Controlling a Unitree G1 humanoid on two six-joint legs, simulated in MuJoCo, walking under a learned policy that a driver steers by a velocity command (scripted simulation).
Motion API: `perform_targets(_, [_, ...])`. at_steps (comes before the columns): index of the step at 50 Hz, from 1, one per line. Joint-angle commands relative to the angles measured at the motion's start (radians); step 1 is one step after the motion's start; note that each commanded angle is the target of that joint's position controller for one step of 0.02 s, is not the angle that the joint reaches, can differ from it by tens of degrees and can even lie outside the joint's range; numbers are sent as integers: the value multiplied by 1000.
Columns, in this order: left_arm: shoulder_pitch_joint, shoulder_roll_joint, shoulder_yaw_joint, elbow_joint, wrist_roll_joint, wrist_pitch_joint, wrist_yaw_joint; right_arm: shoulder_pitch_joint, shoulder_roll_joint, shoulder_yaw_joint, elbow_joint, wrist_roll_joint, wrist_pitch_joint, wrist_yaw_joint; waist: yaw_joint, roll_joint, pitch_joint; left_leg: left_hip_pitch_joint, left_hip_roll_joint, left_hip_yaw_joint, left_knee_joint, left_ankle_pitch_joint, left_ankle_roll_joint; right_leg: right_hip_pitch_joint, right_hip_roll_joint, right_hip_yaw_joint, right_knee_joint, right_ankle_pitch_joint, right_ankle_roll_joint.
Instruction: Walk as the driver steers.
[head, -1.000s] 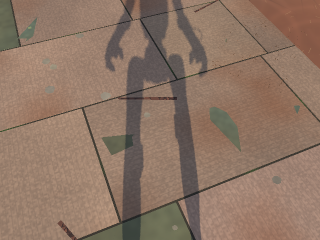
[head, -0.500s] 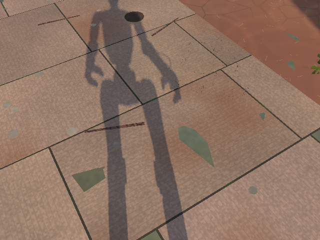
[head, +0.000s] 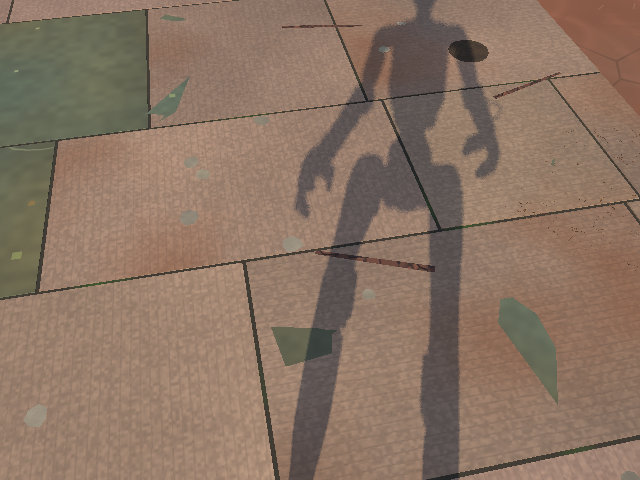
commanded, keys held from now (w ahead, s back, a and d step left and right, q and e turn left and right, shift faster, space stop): w+q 0.18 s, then w+e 0.40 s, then w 0.42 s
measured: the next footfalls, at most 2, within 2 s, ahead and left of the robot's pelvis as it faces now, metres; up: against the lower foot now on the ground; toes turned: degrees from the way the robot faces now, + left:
left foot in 0.16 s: +0.13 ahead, +0.17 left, +0.00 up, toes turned +10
right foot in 0.68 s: +0.50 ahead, +0.03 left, +0.00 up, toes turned +0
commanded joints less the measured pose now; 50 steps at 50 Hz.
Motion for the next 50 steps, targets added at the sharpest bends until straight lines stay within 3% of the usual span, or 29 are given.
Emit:
perform_targets(1, [-56, 194, 53, -61, -10, -18, -6, -115, -30, 5, -108, 1, -19, 17, 2, -130, 38, 17, 4, 43, -152, -9, 5, -13, -234, 130, -181, -65, -162])
perform_targets(4, [-50, 211, 60, -44, -29, -10, -23, -106, -60, -2, -116, 4, -14, 25, -5, -138, 58, 80, -7, 82, -240, -56, 44, -2, -278, 113, -147, -111, -155])
perform_targets(6, [-76, 207, 58, -35, -38, 0, -27, -13, -77, -17, -85, -1, -11, 25, -68, -110, 44, 255, -63, 147, -347, -32, 89, -65, -264, 48, -22, -51, -121])
perform_targets(7, [-65, 175, 45, -29, -29, 0, -29, 111, -124, -46, -45, 1, -9, 17, -123, -67, -17, 442, -120, 162, -374, -36, 120, -130, -214, -16, 176, 103, -90])
perform_targets(8, [-87, 116, 22, -52, -4, -5, -27, 296, -218, -85, -6, 9, -8, 3, -207, 99, -83, 671, -17, -60, -458, -70, 188, -322, -138, -86, 564, 76, -20])
perform_targets(9, [-119, 33, -5, -150, 17, -31, -21, 302, -357, -97, -35, 1, -30, 0, -152, 365, -130, 843, 220, -703, -664, -273, 377, -738, 48, 45, 918, -358, 48])
perform_targets(10, [-168, 126, 8, -138, -30, -59, -28, 289, -249, -65, -46, -1, -58, 11, -197, 159, -154, 833, 292, -778, -770, -355, 404, -838, 16, 214, 1028, -295, 26])
perform_targets(11, [-176, 152, 14, -135, -55, -68, -37, 257, -186, -41, -38, -9, -72, 14, -165, 150, -81, 775, 281, -648, -744, -283, 369, -872, -29, 212, 1023, -201, -9])
perform_targets(13, [-138, 141, 11, -86, -15, -61, -34, 132, -103, -12, -50, -14, -76, 14, -95, 75, -18, 582, 189, -394, -712, -55, 286, -744, -108, 217, 886, -27, -21])
perform_targets(14, [-114, 136, 13, -69, -13, -49, -40, 92, -89, -4, -54, -26, -80, 10, -64, 98, -8, 510, 152, -307, -734, 49, 259, -667, -123, 217, 847, 33, -20])
perform_targets(15, [-96, 125, 11, -50, -14, -36, -45, 83, -93, -5, -47, -32, -88, 5, -52, 100, -11, 485, 135, -247, -749, 165, 248, -632, -114, 205, 833, 83, -13])
perform_targets(18, [-129, 93, -2, -36, -16, -13, -45, 130, -106, -8, -6, -34, -106, -9, -62, 33, 10, 503, 115, -105, -775, 400, 223, -652, -93, 207, 733, 200, 8])
perform_targets(23, [-279, 47, -23, -70, -31, -23, -66, 171, -122, -8, 40, -34, -108, -33, -119, 43, 70, 514, 89, 56, -836, 414, 142, -586, -16, 182, 387, 417, -7])
perform_targets(28, [-382, 30, -36, -119, -30, -31, -105, 225, -133, -14, 92, -22, -86, -46, -147, 25, 111, 693, 143, 113, -783, 590, 126, -616, 19, 136, 227, 358, -52])
perform_targets(31, [-341, 58, -23, -131, -23, -30, -114, 233, -164, -21, 100, -20, -62, -65, -98, 84, 31, 780, 158, 125, -602, 1102, 116, -501, 98, 61, 231, 182, -107])
perform_targets(32, [-265, 86, -10, -117, -23, -26, -110, 230, -176, -23, 100, -23, -52, -70, -52, 104, -19, 797, 159, 121, -491, 1228, 117, -413, 126, 52, 230, 129, -131])
perform_targets(33, [-132, 132, 12, -91, -23, -24, -98, 208, -188, -23, 98, -24, -47, -69, 27, 99, -91, 746, 143, 134, -316, 1233, 115, -221, 144, 64, 175, 159, -165])
perform_targets(34, [33, 185, 32, -62, -18, -18, -79, 176, -184, -16, 80, -27, -54, -69, 118, 49, -189, 515, 120, 139, -57, 992, 103, 115, 49, 201, 164, 228, -219])
perform_targets(35, [106, 277, 49, -39, -13, -18, -70, 330, -21, 34, 56, -47, -78, -39, 15, -224, -331, 9, -89, 95, 390, -72, 28, 579, -261, 723, 197, 141, -428])
perform_targets(36, [133, 190, 30, -36, -22, -15, -59, 275, -90, 29, 74, -11, -115, -19, 77, -139, -442, -107, -142, -97, 539, -318, 42, 615, -325, 970, 34, 0, -465])
perform_targets(37, [54, 167, 20, -48, -17, -14, -52, 134, -144, 11, 18, 32, -134, -9, 86, -95, -251, -190, -74, -117, 512, -232, 60, 476, -283, 791, -17, -16, -389])
perform_targets(38, [-26, 138, 10, -60, -17, -15, -51, 76, -134, 18, -5, 30, -143, -11, 41, -12, -138, -171, -24, -97, 416, -150, 73, 296, -246, 670, -46, 29, -343])
perform_targets(39, [-85, 100, -4, -64, -14, -18, -53, 59, -122, 16, 0, 6, -140, -16, -5, 30, -44, -136, 7, -76, 332, -113, 63, 142, -204, 580, -79, 124, -317])
perform_targets(40, [-113, 76, -14, -69, 0, -23, -52, 94, -122, 10, 7, -6, -129, -17, -45, -6, -20, -63, 34, -77, 289, -81, 54, 37, -172, 515, -108, 193, -309])
perform_targets(43, [-130, 96, -10, -53, -8, -39, -53, 159, -76, 20, 22, -20, -93, -23, -93, -50, 11, -1, 60, -44, 177, -40, 4, -116, -140, 400, -176, 305, -316])
perform_targets(46, [-110, 132, -1, -31, -9, -45, -43, 65, -50, 34, -11, -30, -86, -31, -69, -58, 37, -15, 67, -19, -24, 132, -26, -152, -96, 292, -193, 359, -285])
perform_targets(48, [-87, 138, -1, -19, -15, -40, -39, -13, -33, 41, -23, -27, -93, -25, -32, -59, 44, 24, 39, 5, -200, 282, -21, -148, -60, 237, -182, 329, -244])
perform_targets(50, [-30, 157, 3, 4, -22, -34, -40, -79, -30, 42, -37, -16, -100, -17, 8, -65, 38, 47, 8, 17, -309, 366, -19, -96, -76, 245, -169, 274, -228])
